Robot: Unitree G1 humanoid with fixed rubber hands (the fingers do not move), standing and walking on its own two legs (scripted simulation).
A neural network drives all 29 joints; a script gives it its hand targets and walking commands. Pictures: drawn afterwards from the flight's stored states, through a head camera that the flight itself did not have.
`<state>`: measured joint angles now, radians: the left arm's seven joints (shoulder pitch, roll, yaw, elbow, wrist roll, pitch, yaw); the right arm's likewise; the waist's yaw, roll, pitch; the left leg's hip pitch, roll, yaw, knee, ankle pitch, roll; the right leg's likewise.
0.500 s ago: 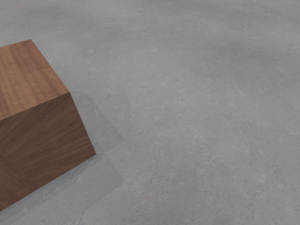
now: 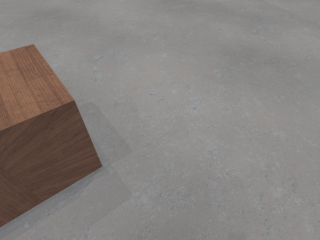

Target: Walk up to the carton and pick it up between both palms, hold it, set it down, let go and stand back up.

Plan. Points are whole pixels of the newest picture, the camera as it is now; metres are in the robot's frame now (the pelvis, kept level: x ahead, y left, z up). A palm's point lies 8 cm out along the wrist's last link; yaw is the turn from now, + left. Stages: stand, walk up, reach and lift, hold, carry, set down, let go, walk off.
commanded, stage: stand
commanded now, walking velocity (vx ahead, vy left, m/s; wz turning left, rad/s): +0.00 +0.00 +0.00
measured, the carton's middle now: out of the picture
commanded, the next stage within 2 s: walk up in 0.08 s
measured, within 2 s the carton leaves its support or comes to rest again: neither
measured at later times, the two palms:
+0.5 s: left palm out of the picture -0.04 +0.28 -0.13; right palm out of the picture +0.04 -0.23 -0.14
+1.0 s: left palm out of the picture +0.11 +0.43 -0.10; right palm (189, 232) +0.20 -0.08 -0.17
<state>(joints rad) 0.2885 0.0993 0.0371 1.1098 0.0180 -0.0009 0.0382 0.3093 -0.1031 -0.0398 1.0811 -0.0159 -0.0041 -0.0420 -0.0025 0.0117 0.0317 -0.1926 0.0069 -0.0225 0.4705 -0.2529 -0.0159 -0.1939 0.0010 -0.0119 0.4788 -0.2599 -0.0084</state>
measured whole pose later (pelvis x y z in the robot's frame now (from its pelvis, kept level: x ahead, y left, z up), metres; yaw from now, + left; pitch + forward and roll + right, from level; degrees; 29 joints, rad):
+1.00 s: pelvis +0.11 +0.16 -0.03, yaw +25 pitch -4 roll +2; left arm 0.30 0.22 0.01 0.67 0.03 -0.07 0.01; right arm 0.45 -0.28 -0.03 0.84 -0.05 0.03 0.03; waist -0.06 0.05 0.04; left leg -0.22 -0.04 -0.03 0.72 -0.43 0.05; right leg -0.38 -0.03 -0.08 0.69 -0.26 -0.04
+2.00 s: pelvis +0.26 +0.44 -0.03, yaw +41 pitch -3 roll -1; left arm 0.23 0.22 0.01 0.65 0.02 0.00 0.07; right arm 0.23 -0.30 -0.01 0.71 -0.03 0.10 0.00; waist -0.04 0.10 0.15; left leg -0.42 -0.06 0.04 1.06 -0.55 0.00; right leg -0.41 -0.04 -0.10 0.70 -0.24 -0.03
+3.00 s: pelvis +0.21 +0.46 -0.02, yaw +41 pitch -3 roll +1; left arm 0.26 0.29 0.00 0.70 0.01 0.07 -0.02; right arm 0.32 -0.25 0.01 0.60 -0.02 0.01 -0.02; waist 0.00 -0.03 0.05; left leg -0.30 0.03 0.05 0.68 -0.33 0.01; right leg -0.33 -0.01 -0.01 0.77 -0.45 -0.01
